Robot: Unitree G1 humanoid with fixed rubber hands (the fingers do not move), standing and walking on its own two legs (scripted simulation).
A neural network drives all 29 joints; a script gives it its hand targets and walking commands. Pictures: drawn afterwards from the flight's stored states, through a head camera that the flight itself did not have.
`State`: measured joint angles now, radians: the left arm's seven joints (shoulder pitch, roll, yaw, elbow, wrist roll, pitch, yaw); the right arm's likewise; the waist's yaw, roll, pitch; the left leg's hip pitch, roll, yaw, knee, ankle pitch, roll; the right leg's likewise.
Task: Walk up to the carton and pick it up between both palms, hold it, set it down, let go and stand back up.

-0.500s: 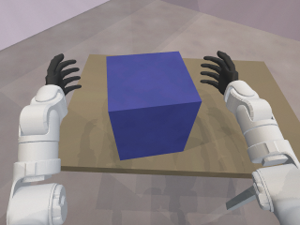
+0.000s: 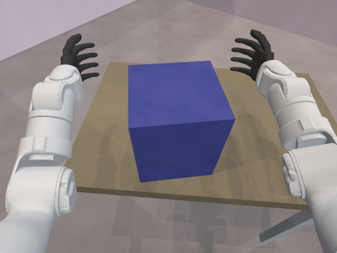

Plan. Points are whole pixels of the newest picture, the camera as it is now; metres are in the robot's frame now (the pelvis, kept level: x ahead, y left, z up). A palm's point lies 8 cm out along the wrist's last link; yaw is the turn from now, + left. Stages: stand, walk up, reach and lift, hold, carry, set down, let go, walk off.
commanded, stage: reach and lift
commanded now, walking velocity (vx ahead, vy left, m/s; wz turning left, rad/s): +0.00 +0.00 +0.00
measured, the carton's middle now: (173, 124) +0.43 +0.03 +0.04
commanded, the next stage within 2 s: none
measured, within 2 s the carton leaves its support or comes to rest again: neither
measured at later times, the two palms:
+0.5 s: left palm (93, 110) +0.41 +0.23 +0.10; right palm (238, 104) +0.47 -0.13 +0.10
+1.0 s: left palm (103, 112) +0.41 +0.21 +0.08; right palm (231, 106) +0.47 -0.12 +0.09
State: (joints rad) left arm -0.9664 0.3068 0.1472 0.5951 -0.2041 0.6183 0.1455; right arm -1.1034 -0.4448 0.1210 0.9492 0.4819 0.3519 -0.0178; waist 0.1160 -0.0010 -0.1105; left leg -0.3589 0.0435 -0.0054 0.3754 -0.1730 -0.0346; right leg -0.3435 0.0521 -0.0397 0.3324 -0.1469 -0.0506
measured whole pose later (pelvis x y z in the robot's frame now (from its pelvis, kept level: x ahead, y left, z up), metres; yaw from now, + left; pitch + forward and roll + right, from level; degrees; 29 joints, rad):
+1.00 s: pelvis +0.00 +0.00 -0.01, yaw -1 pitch +18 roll -1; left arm -0.89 0.09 0.19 1.04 -0.06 -0.05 0.16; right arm -0.98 -0.26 0.04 1.21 0.29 -0.06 -0.03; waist 0.15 -0.01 -0.21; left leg -0.58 0.05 0.01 0.45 -0.18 -0.03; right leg -0.56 0.06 -0.03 0.39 -0.14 -0.05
